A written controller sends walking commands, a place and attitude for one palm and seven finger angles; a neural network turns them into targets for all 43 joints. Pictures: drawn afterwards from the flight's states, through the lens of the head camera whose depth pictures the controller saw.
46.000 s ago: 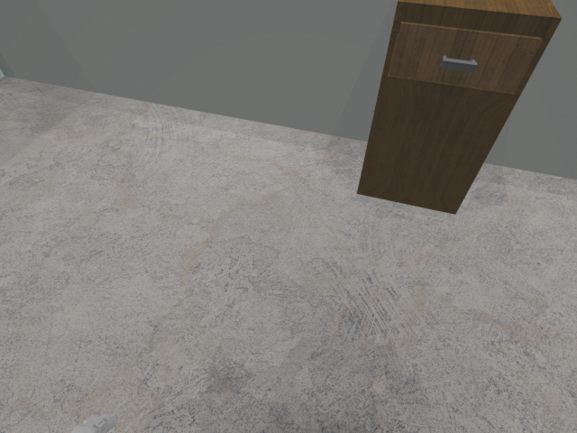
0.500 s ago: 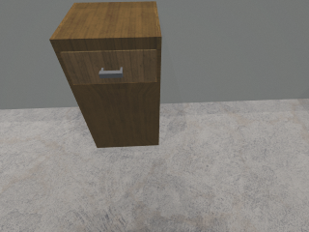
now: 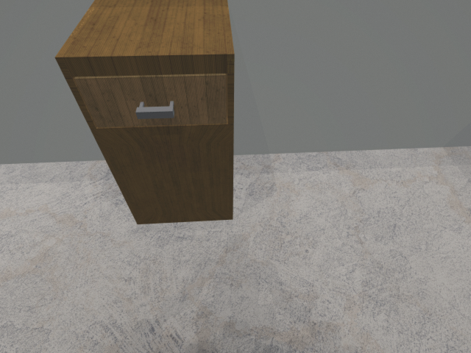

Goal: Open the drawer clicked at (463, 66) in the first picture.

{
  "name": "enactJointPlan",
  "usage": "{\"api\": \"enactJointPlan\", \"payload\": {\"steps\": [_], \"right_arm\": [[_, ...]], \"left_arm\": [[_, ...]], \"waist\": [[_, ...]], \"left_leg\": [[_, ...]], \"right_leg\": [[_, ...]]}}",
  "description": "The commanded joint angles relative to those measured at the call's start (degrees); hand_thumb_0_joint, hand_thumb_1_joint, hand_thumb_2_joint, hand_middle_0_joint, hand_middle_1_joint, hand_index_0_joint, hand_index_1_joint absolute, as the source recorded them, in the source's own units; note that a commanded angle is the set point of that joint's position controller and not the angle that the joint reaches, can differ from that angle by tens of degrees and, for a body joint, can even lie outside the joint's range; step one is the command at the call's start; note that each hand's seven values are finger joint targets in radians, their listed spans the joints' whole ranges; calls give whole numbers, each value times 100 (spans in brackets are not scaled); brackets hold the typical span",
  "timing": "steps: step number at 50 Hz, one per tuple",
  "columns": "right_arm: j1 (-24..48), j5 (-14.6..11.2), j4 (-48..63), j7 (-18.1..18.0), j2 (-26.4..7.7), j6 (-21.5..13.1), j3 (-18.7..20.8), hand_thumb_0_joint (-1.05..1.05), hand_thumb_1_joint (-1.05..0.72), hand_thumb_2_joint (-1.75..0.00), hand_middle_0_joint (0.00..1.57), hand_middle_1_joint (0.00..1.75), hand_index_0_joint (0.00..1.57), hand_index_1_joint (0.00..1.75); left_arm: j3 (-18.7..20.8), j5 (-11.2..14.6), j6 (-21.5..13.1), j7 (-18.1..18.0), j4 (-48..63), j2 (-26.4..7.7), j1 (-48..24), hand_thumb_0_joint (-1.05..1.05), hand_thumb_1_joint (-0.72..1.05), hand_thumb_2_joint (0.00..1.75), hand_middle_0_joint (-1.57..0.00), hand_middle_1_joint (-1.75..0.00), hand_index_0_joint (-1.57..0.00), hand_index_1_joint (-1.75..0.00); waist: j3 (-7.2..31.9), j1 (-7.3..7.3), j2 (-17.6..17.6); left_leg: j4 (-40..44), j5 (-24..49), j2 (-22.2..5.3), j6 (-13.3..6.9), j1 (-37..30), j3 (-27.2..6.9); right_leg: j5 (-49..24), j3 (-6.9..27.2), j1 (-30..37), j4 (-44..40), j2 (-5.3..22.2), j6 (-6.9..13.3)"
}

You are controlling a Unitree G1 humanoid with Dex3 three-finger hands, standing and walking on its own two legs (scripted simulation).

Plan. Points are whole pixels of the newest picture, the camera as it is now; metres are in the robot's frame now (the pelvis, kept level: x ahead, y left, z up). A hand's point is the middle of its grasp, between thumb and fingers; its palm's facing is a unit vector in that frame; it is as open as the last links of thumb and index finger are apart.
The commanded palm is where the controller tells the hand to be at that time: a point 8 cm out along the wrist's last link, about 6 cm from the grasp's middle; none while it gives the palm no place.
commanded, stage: look to check the result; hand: left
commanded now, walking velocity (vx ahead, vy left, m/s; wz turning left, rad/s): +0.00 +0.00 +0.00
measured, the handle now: (156, 108) +0.78 +0.28 -0.06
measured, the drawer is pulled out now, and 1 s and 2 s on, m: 0.00 0.00 0.00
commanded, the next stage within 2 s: turn to face it in 0.32 s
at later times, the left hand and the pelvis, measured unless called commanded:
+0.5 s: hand out of the picture +0.09 +0.23 -0.16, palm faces -0.02 -0.94 -0.33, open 7.3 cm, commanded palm none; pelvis +0.02 -0.01 +0.00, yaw +0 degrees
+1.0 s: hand out of the picture +0.04 +0.21 -0.20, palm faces +0.10 -0.98 -0.19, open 7.3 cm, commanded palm none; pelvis +0.08 +0.02 -0.02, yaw +4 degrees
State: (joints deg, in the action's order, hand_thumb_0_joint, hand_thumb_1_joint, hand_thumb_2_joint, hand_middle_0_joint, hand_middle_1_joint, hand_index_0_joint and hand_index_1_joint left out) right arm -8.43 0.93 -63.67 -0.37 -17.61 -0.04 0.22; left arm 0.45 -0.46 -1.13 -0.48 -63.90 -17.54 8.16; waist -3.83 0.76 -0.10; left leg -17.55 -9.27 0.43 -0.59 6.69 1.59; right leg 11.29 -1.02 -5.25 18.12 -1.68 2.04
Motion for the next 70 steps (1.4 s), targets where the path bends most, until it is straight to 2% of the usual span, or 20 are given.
{"api": "enactJointPlan", "payload": {"steps": [1, 31, 35, 38, 40, 42, 45, 46, 47, 48, 50, 54, 59, 61, 62, 63, 64, 65, 67, 70], "right_arm": [[99, -23, 310, -44, -1015, -74, 196, 0, -90, -90, 20, 30, 20, 30], [245, -28, 463, -44, -1176, -39, 234, 0, -90, -90, 20, 30, 20, 30], [-151, 28, 333, 5, -352, 82, 57, 0, -90, -90, 20, 30, 20, 30], [-150, 83, 396, 40, -280, 98, 79, 0, -90, -90, 20, 30, 20, 30], [-132, 69, 527, 50, -250, 54, 145, 0, -90, -90, 20, 30, 20, 30], [-279, 34, 550, 52, -142, -8, 176, 0, -90, -90, 20, 30, 20, 30], [-1011, 41, 343, 41, 57, -88, 195, 0, -90, -90, 20, 30, 20, 30], [-1583, 85, 140, 1, -148, -133, 254, 0, -90, -90, 20, 30, 20, 30], [-2326, 163, -90, -22, -458, -195, 356, 0, -90, -90, 20, 30, 20, 30], [-2840, 130, -205, -92, -455, -203, 361, 0, -90, -90, 20, 30, 20, 30], [-2395, 64, -51, -165, -152, -232, 324, 0, -90, -90, 20, 30, 20, 30], [-1961, 60, -46, -209, 107, -346, 271, 0, -90, -90, 20, 30, 20, 30], [-2080, 73, -159, -197, 204, -279, 294, 0, -90, -90, 20, 30, 20, 30], [-1993, 48, -157, -196, 289, -250, 292, 0, -90, -90, 20, 30, 20, 30], [-1926, 5, -89, -174, 391, -257, 280, 0, -90, -90, 20, 30, 20, 30], [-1933, -56, 59, -125, 671, -277, 242, 0, -90, -90, 20, 30, 20, 30], [-1607, -70, 291, -108, 740, -259, 244, 0, -90, -90, 20, 30, 20, 30], [-1431, -54, 368, -89, 718, -209, 287, 0, -90, -90, 20, 30, 20, 30], [-1205, 13, 399, -39, 801, -152, 311, 0, -90, -90, 20, 30, 20, 30], [-1781, 11, 173, 26, 1150, -98, 226, 0, -90, -90, 20, 30, 20, 30]], "left_arm": [[183, -9, -116, -101, 295, -1124, -64, 0, 90, 90, -20, -30, -20, -30], [269, -3, -118, -122, 485, -1329, -209, 0, 90, 90, -20, -30, -20, -30], [151, -20, 17, -117, 321, -705, 274, 0, 90, 90, -20, -30, -20, -30], [239, -51, 58, -62, 270, -871, 570, 0, 90, 90, -20, -30, -20, -30], [309, -79, 15, -44, 323, -867, 713, 0, 90, 90, -20, -30, -20, -30], [373, -69, -44, -20, 378, -854, 663, 0, 90, 90, -20, -30, -20, -30], [385, -13, -66, 19, 390, -641, 584, 0, 90, 90, -20, -30, -20, -30], [337, 2, -68, 50, 458, -397, 547, 0, 90, 90, -20, -30, -20, -30], [271, -5, -80, 44, 579, -73, 348, 0, 90, 90, -20, -30, -20, -30], [229, -31, -117, 12, 794, -20, -15, 0, 90, 90, -20, -30, -20, -30], [278, -29, -110, 29, 803, 34, -98, 0, 90, 90, -20, -30, -20, -30], [252, -75, -31, 134, 755, 433, 278, 0, 90, 90, -20, -30, -20, -30], [293, -94, -13, 145, 759, 579, 217, 0, 90, 90, -20, -30, -20, -30], [385, -91, -55, 129, 595, 415, 759, 0, 90, 90, -20, -30, -20, -30], [462, -91, -97, 111, 416, 193, 1361, 0, 90, 90, -20, -30, -20, -30], [583, -111, -162, 52, 204, -282, 2087, 0, 90, 90, -20, -30, -20, -30], [620, -57, -156, -3, 141, -571, 2499, 0, 90, 90, -20, -30, -20, -30], [590, -54, -113, -78, 225, -465, 2140, 0, 90, 90, -20, -30, -20, -30], [499, -119, -94, -166, 494, -13, 1108, 0, 90, 90, -20, -30, -20, -30], [486, -152, -144, -118, 681, 75, 522, 0, 90, 90, -20, -30, -20, -30]], "waist": [[445, -10, -19], [642, -43, 33], [423, -119, -271], [-303, -252, -706], [-416, -275, -672], [-415, -172, -529], [-325, 173, -152], [-309, 374, 617], [-270, 614, 1653], [-272, 716, 1557], [-561, 385, 290], [-184, 72, 715], [-382, 78, 648], [-142, -200, 579], [72, -471, 101], [477, -699, -1123], [607, -847, -1492], [367, -679, -929], [-203, -225, -1237], [62, 256, -387]], "left_leg": [[143, 863, -733, -89, -267, -629], [-97, 1430, -723, -62, -262, -674], [-437, -99, -426, 32, 273, -434], [-1332, -1371, -208, 84, 1384, -177], [-2034, -1750, -350, 83, 1841, -118], [-1866, -1714, -497, 95, 1762, -39], [-759, -752, -399, 3, 233, 208], [-437, -419, -728, -237, -477, -341], [77, -73, -1718, -831, -1024, -1960], [489, 557, -2282, -1269, -1184, -2754], [422, 703, -2375, -1381, -736, -2386], [403, 937, -1596, -907, -197, -923], [218, 224, -1372, -672, 566, -611], [-526, 160, -1148, -479, 915, -368], [-1435, -6, -818, -317, 1472, -91], [-2913, -1068, -205, -39, 2441, 494], [-4559, -2844, -106, -8, 2807, 359], [-5056, -2803, -409, -30, 2871, -31], [-4686, -2434, -915, -36, 2552, -419], [-2544, -1520, -680, 58, 780, 119]], "right_leg": [[-1127, 731, -68, -358, 876, 28], [-1847, 539, 315, -139, 972, 15], [113, 727, 346, -378, 1078, -13], [1911, 1450, 275, -889, 1609, 468], [1619, 1634, 411, -848, 1950, 840], [1055, 1412, 359, -620, 2037, 960], [569, 501, -632, 173, 1442, 488], [248, -98, -1288, 1206, 848, 170], [869, -677, -2257, 2863, 269, -100], [2220, -317, -2998, 4094, 208, -85], [1679, 191, -3326, 4554, 766, -68], [914, -168, -2439, 3297, 815, -222], [443, -720, -1396, 2127, 445, -184], [99, -730, -349, 1502, 330, -107], [39, -273, 654, 1188, 587, 44], [170, 1434, 1576, 561, 1824, 562], [56, 2712, 1475, -299, 2828, 1137], [927, 2715, 837, -468, 2791, 1332], [1111, 1798, -668, -451, 2444, 1089], [756, 722, -1830, -212, 1815, 747]]}}
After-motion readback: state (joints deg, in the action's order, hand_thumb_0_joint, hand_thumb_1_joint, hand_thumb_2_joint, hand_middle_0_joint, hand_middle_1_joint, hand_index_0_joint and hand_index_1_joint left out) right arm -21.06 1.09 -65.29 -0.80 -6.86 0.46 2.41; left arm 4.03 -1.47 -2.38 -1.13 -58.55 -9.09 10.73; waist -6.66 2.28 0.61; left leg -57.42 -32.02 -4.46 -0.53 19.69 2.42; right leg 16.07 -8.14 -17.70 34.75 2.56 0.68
